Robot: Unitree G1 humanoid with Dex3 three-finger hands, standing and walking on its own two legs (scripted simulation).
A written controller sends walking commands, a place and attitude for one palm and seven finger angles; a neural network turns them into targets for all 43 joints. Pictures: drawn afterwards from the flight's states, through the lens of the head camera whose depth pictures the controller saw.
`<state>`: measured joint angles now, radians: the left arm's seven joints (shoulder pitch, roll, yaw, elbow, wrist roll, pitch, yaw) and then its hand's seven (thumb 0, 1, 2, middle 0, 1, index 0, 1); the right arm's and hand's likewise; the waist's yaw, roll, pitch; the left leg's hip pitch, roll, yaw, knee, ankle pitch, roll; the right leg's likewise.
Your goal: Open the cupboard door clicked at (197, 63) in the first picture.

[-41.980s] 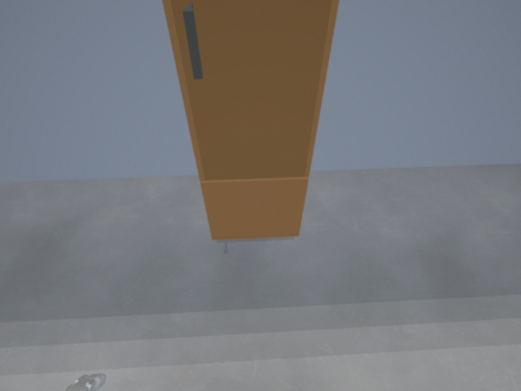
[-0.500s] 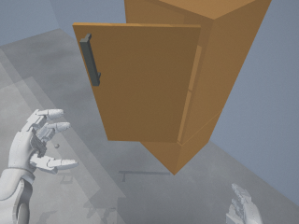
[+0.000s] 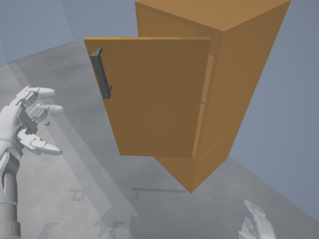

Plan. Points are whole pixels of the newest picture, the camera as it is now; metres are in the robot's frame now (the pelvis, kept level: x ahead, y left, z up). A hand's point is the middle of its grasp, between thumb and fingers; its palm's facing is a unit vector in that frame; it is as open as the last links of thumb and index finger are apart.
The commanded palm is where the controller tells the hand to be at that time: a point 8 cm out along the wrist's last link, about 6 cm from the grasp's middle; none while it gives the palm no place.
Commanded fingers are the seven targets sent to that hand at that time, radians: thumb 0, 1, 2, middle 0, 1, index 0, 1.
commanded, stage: raise the hand with hooked fingers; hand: left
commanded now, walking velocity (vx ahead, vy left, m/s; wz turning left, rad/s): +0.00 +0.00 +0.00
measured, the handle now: (103, 74) +0.54 +0.23 +0.15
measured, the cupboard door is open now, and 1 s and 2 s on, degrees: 45 45 45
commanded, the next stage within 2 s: move the hooked fingers beside the handle in 0.46 s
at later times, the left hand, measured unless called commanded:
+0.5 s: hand (59, 118) +0.32 +0.26 +0.17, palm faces +0.09 -0.99 -0.05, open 14.0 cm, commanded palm +0.28 +0.31 +0.18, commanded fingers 0.00 -0.50 0.30 -0.30 -1.20 -0.30 -1.20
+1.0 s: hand (66, 107) +0.36 +0.27 +0.17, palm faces +0.09 -1.00 -0.04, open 14.0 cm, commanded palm +0.33 +0.31 +0.17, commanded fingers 0.00 -0.50 0.30 -0.30 -1.20 -0.30 -1.20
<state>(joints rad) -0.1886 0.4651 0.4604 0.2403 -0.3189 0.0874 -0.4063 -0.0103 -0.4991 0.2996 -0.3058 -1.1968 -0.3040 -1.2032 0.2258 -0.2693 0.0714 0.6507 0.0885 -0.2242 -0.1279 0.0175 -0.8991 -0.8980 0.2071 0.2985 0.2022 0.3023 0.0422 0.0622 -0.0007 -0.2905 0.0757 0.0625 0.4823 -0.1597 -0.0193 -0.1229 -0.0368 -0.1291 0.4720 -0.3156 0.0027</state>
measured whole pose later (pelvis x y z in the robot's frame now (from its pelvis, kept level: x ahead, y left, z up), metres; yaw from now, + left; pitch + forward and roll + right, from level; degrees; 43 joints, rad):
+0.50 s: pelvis +0.01 -0.01 +0.00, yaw -1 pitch -1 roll +0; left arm -0.17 0.44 0.47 0.23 -0.32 0.11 -0.40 -0.01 -0.50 0.30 -0.31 -1.20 -0.30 -1.20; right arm 0.22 -0.27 0.05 0.64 0.09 -0.20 -0.12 0.02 -0.90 -0.90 0.21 0.30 0.20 0.30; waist 0.04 0.06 -0.01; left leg -0.27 0.08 0.08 0.46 -0.17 -0.03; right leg -0.12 -0.03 -0.11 0.47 -0.33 0.00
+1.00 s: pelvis +0.01 +0.00 +0.00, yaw -1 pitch +0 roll +0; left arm -0.36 0.47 0.45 0.46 -0.27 0.08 -0.39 -0.01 -0.50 0.30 -0.31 -1.20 -0.30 -1.20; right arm 0.24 -0.28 0.05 0.65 0.09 -0.16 -0.12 0.02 -0.90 -0.90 0.21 0.30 0.20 0.30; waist 0.01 0.05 -0.01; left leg -0.30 0.08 0.08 0.47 -0.17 -0.02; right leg -0.14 -0.03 -0.11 0.47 -0.32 0.00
